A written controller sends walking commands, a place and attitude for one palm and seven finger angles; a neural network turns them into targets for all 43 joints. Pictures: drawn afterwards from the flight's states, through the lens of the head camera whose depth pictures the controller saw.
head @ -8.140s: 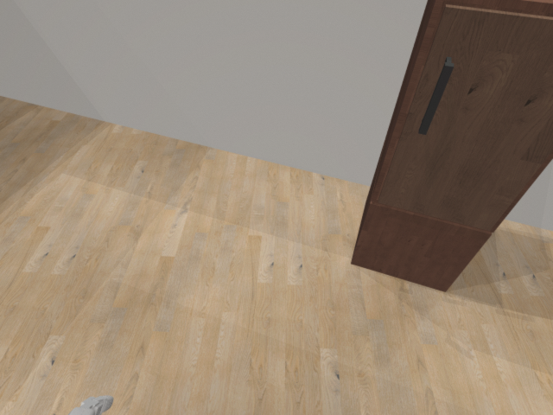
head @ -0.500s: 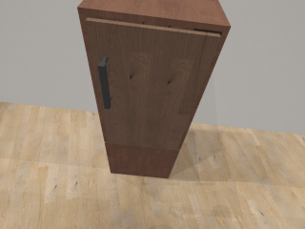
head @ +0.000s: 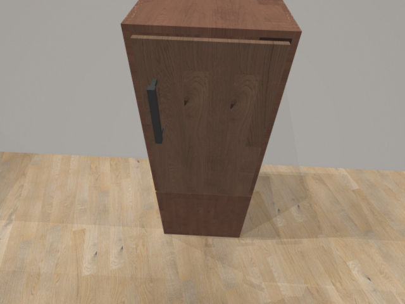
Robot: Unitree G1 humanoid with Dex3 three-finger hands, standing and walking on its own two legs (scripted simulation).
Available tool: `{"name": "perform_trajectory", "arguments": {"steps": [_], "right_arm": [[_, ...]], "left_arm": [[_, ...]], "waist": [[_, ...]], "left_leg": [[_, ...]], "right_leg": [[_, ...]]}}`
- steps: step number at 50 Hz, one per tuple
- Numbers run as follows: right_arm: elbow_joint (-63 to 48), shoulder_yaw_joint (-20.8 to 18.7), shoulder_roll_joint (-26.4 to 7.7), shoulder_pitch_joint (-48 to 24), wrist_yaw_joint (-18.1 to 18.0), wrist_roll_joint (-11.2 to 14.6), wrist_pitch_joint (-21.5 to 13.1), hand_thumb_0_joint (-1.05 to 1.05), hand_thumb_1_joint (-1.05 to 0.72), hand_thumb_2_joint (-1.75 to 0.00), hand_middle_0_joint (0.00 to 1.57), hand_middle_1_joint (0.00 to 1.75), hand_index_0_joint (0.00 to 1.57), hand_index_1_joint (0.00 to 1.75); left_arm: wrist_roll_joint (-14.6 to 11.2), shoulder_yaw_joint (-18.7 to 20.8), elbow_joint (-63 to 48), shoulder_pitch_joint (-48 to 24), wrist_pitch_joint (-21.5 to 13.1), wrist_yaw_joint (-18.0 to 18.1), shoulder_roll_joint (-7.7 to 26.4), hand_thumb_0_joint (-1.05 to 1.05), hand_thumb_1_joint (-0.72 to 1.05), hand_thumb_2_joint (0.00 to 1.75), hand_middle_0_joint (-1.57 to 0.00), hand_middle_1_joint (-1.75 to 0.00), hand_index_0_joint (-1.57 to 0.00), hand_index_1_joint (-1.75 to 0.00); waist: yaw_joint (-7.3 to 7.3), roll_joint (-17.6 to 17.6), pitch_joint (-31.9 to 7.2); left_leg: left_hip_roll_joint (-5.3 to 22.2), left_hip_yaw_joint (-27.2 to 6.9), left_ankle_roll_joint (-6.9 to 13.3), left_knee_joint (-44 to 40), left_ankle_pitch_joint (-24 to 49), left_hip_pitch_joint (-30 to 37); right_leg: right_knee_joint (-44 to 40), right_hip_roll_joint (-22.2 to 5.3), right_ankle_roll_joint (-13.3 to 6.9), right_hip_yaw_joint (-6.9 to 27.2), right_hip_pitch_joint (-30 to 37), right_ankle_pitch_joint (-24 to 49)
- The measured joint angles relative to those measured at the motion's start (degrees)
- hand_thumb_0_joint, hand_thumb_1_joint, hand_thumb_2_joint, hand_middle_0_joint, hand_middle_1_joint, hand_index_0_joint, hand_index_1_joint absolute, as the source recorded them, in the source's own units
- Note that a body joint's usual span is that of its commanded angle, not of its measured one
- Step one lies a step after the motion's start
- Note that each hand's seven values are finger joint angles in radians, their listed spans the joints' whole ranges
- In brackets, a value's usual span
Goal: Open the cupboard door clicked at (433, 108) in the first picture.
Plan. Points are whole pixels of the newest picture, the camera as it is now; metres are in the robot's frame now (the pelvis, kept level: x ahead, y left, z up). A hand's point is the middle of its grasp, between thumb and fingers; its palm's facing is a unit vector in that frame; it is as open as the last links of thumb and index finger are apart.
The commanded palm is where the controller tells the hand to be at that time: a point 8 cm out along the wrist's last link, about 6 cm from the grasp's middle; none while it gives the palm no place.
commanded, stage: come to a stop and stand still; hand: left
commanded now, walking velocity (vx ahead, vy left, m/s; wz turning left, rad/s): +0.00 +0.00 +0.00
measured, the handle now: (156, 112) +0.55 +0.16 +0.07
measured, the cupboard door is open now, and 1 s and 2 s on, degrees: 0 0 0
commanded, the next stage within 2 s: look again from close up in 1.04 s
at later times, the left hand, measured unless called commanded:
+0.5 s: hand out of the picture -0.09 +0.18 -0.17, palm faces +0.11 -0.98 -0.18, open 7.4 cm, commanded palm none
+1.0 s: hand out of the picture -0.10 +0.20 -0.17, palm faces +0.09 -0.98 -0.19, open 7.3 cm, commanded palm none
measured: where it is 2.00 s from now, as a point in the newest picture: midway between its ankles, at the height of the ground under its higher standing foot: outside the picture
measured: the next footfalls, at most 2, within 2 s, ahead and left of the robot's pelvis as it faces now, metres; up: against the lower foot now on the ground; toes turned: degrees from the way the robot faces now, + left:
left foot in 0.76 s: -0.06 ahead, +0.10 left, +0.00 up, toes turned +10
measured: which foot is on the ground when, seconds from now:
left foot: down 0.00-0.60, up 0.62-0.74, down 0.76-1.00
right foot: down 0.00-1.00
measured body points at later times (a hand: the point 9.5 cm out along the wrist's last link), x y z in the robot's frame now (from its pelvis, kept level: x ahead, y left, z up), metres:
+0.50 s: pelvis -0.07 +0.01 +0.00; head -0.09 +0.01 +0.45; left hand -0.09 +0.23 -0.15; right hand -0.03 -0.22 -0.15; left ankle +0.01 +0.08 -0.73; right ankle +0.02 -0.12 -0.72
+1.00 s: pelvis -0.11 +0.02 +0.01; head -0.12 +0.03 +0.46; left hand -0.10 +0.25 -0.15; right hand -0.12 -0.19 -0.15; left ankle -0.10 +0.10 -0.73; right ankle -0.01 -0.11 -0.73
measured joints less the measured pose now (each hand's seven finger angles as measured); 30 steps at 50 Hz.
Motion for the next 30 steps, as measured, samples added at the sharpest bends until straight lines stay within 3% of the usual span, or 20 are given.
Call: {"name": "perform_trajectory", "arguments": {"steps": [5, 10, 14, 21, 26, 30], "right_arm": [[-0.8, 0.66, 0.36, 2.93, 0.48, -0.61, 0.41, 0.0, -0.92, -0.9, 0.2, 0.3, 0.2, 0.3], [-0.25, 0.86, -0.22, 3.65, 0.83, -0.75, 1.03, 0.0, -0.91, -0.9, 0.2, 0.3, 0.2, 0.3], [0.22, 0.87, -0.4, 3.94, 0.94, -0.8, 1.14, 0.0, -0.91, -0.9, 0.2, 0.3, 0.2, 0.3], [0.64, 0.96, 0.08, 4.91, 0.86, -0.91, 0.29, 0.0, -0.91, -0.9, 0.2, 0.3, 0.2, 0.3], [2.48, 0.66, -0.11, 4.99, 0.61, -0.66, 1.05, 0.0, -0.9, -0.9, 0.2, 0.3, 0.2, 0.3], [3.26, 0.44, -0.27, 3.75, 0.5, -0.53, 1.8, 0.0, -0.9, -0.9, 0.2, 0.3, 0.2, 0.3]], "left_arm": [[0.42, 0.37, -2.31, -0.42, 0.44, -0.87, 1.45, 0.0, 0.91, 0.9, -0.2, -0.3, -0.2, -0.3], [0.42, 0.54, -3.5, 0.52, 0.06, -1.24, 1.22, 0.0, 0.91, 0.9, -0.2, -0.3, -0.2, -0.3], [0.38, 0.21, -3.08, 2.59, -0.28, -1.33, 0.4, 0.0, 0.91, 0.9, -0.2, -0.3, -0.2, -0.3], [0.06, 0.24, -1.55, 4.63, -0.01, -1.58, -0.57, 0.0, 0.91, 0.9, -0.2, -0.3, -0.2, -0.3], [0.35, 0.72, -1.06, 5.55, -0.01, -1.82, -1.49, 0.0, 0.91, 0.9, -0.2, -0.3, -0.2, -0.3], [0.39, 0.41, 0.07, 7.33, -0.66, -1.43, -2.66, 0.0, 0.91, 0.9, -0.2, -0.3, -0.2, -0.3]], "waist": [[-0.79, 0.06, -1.97], [-0.52, 1.12, -2.1], [-0.47, 2.12, -2.17], [-1.06, 0.96, -2.36], [-0.31, 0.8, -2.11], [0.71, 1.0, -2.56]], "left_leg": [[-1.33, 0.13, 1.18, -1.51, 2.32, -0.93], [-2.24, 0.04, 1.83, -1.48, 3.94, -2.65], [-2.24, -0.76, 1.46, -1.54, 3.75, -3.42], [-2.36, -1.85, 1.1, -3.6, 4.05, -5.3], [-2.01, -1.82, 1.96, -3.82, 8.63, -5.91], [-1.96, -1.84, 0.71, -1.55, 5.73, -7.16]], "right_leg": [[1.14, 0.65, -1.22, 2.91, -1.79, -3.29], [1.74, 1.84, -1.31, 4.5, -2.14, -2.43], [-0.04, 2.66, -0.54, 5.05, -1.89, -1.23], [-1.64, 4.01, -1.33, 6.16, -3.43, -4.26], [4.7, 4.68, -1.69, 5.04, -3.39, -6.53], [0.67, 5.27, -1.98, 5.07, -0.33, -2.52]]}}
